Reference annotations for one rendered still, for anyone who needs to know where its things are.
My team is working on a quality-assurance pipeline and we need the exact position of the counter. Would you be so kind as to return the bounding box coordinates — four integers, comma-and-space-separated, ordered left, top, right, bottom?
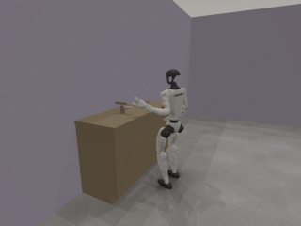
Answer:
74, 100, 168, 204

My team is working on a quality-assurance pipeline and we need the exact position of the robot right foot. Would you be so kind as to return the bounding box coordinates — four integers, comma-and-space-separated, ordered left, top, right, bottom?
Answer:
167, 169, 180, 179

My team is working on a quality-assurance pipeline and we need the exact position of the robot right thigh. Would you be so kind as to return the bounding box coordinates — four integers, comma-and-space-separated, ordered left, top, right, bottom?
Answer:
168, 125, 184, 153

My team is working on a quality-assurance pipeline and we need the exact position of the robot left forearm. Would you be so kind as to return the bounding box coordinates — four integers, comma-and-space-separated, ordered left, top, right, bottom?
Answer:
144, 104, 168, 116

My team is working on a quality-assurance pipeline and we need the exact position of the robot left upper arm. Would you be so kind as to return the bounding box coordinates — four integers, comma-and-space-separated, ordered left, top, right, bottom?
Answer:
160, 89, 170, 117

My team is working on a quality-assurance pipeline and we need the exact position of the robot left hand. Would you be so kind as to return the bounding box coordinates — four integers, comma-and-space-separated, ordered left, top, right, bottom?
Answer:
132, 97, 146, 108

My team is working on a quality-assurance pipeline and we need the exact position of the robot right hand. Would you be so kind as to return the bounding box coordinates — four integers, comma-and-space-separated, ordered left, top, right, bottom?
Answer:
163, 116, 170, 121

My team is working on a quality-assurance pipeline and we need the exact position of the robot right upper arm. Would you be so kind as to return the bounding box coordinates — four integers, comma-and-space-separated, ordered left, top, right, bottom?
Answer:
181, 88, 188, 110

